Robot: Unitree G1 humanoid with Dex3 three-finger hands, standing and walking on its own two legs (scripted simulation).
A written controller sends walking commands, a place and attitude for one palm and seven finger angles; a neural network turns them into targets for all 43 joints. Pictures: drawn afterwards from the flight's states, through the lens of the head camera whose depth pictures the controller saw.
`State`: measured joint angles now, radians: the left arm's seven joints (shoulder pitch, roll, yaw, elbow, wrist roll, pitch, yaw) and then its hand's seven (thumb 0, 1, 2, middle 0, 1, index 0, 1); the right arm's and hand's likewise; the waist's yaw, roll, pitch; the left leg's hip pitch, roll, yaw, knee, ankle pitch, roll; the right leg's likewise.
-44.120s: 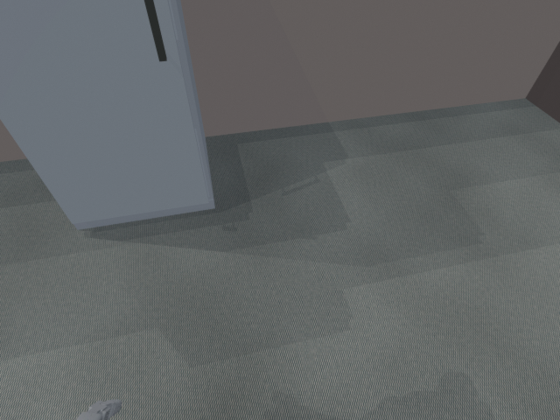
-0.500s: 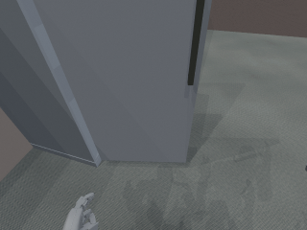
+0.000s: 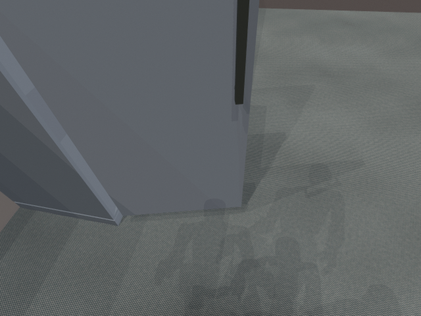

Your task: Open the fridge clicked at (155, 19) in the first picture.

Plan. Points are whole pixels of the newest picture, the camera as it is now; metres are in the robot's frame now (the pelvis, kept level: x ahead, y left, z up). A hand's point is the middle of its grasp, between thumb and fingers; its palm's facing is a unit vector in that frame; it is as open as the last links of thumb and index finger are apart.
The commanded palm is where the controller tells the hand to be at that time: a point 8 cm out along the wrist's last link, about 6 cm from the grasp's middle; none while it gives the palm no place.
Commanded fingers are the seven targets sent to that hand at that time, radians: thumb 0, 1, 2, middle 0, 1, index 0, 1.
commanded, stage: let the arm hang, fingers relaxed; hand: right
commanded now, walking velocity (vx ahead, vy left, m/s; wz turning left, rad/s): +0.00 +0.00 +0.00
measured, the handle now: (240, 25) +0.66 -0.03 +0.23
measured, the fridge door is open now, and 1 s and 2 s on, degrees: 75 75 75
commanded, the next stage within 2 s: look to check the result in 0.74 s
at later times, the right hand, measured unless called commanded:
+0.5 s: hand out of the picture +0.06 -0.21 -0.15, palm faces -0.03 +0.98 -0.21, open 7.3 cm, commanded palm none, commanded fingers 0.00 -0.90 -0.90 0.20 0.30 0.20 0.30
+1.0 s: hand out of the picture +0.01 -0.20 -0.16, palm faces -0.03 +0.99 -0.16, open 7.3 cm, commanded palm none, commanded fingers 0.00 -0.90 -0.90 0.20 0.30 0.20 0.30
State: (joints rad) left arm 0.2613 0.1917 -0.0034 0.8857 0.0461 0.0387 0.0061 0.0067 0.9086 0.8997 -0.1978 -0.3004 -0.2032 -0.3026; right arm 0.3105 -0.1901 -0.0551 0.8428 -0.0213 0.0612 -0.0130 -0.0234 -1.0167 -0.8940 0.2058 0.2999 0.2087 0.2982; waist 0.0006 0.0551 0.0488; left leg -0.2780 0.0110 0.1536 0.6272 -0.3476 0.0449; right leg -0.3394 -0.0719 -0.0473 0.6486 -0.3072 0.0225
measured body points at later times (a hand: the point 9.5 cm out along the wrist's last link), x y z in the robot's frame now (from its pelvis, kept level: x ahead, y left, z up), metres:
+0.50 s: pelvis +0.02 -0.03 +0.02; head +0.03 -0.02 +0.47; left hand +0.02 +0.19 -0.14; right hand +0.06 -0.26 -0.14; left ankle +0.00 +0.09 -0.72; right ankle +0.02 -0.13 -0.72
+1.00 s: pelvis +0.02 -0.04 +0.02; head +0.04 -0.04 +0.47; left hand +0.00 +0.17 -0.15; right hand +0.02 -0.25 -0.14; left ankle +0.00 +0.09 -0.72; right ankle +0.02 -0.13 -0.72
